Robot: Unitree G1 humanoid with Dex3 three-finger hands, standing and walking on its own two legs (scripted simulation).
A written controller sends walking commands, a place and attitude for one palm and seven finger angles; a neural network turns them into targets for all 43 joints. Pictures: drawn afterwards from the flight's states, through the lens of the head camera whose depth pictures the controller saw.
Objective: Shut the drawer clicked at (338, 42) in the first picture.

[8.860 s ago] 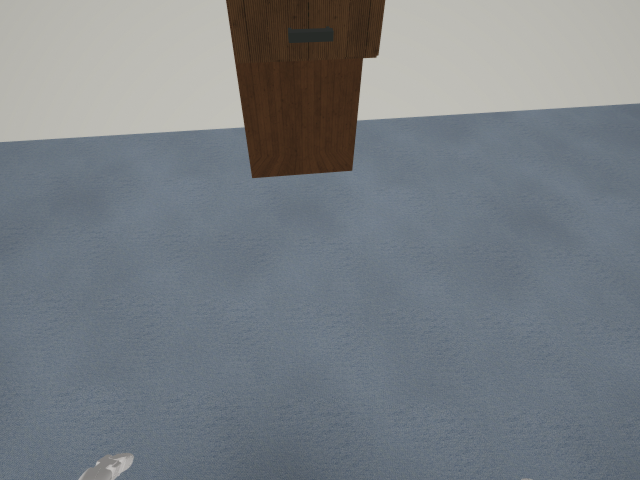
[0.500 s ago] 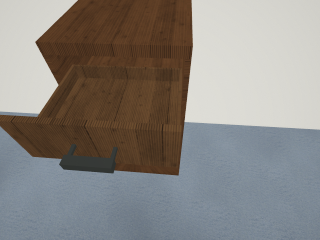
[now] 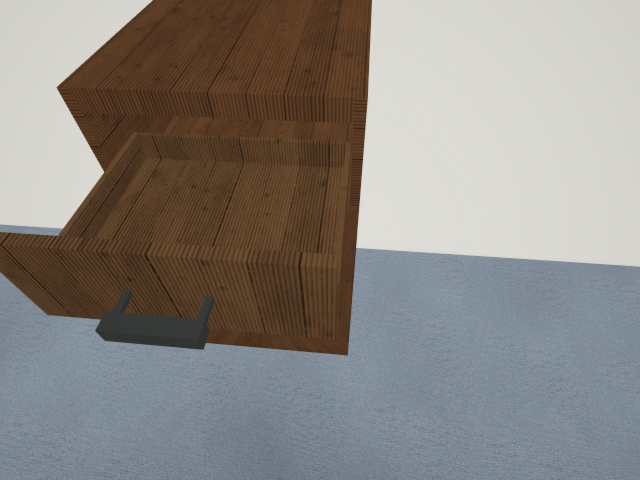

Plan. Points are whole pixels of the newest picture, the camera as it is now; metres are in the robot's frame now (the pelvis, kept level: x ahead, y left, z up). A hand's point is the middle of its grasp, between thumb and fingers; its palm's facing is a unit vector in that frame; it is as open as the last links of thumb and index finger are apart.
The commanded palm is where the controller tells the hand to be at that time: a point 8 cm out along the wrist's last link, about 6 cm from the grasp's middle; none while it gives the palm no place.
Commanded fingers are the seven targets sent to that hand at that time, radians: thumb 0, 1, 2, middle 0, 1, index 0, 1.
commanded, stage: come to a stop and stand still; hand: left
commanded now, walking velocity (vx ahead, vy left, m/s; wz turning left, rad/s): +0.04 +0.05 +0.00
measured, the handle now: (160, 315) +0.31 +0.23 +0.03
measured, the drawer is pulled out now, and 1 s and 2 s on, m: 0.29 0.29 0.29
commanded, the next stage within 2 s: look again from close up in 0.94 s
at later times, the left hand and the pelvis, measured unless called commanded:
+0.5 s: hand out of the picture +0.02 +0.25 -0.18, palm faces +0.02 -0.98 -0.20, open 7.4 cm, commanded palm none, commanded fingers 0.00 0.90 0.90 -0.20 -0.30 -0.20 -0.30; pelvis +0.00 +0.07 +0.00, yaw +0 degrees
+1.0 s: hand out of the picture +0.01 +0.26 -0.18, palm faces +0.01 -0.99 -0.17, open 7.4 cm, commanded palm none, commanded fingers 0.00 0.90 0.90 -0.20 -0.30 -0.20 -0.30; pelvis +0.01 +0.10 +0.00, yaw -1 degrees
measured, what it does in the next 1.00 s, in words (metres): shifts its weight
